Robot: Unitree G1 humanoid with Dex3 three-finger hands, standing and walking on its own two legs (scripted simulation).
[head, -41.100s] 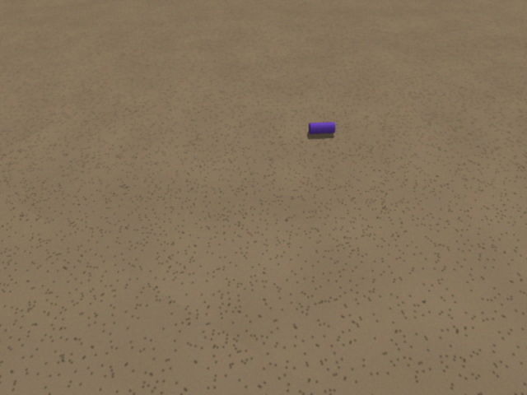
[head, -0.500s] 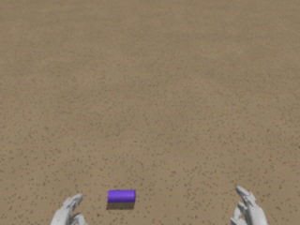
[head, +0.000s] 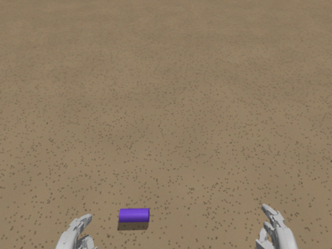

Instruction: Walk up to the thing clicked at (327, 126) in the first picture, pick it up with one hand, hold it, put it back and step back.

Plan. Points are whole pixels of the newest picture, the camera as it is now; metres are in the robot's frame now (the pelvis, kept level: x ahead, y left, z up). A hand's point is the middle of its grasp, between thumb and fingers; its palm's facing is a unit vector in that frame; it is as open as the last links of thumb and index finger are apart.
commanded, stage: stand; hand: left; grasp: from above
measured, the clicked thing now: (134, 215) +0.44 +0.19 -0.68
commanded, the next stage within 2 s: none
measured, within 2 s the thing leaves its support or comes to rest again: neither
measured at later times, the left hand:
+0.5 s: hand out of the picture +0.06 +0.23 -0.11, palm faces +0.04 -0.95 -0.32, open 7.4 cm
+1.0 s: hand out of the picture +0.04 +0.24 -0.10, palm faces +0.04 -0.94 -0.34, open 7.4 cm
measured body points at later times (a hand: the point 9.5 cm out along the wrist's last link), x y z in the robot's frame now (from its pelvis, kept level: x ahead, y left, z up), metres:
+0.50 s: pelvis +0.00 +0.00 +0.05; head +0.01 +0.00 +0.50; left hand +0.05 +0.28 -0.08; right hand +0.07 -0.27 -0.08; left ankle -0.01 +0.12 -0.68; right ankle +0.00 -0.13 -0.68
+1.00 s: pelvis -0.01 +0.00 +0.07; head -0.01 -0.01 +0.52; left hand +0.03 +0.29 -0.07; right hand +0.05 -0.28 -0.08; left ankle -0.01 +0.12 -0.68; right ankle +0.00 -0.13 -0.68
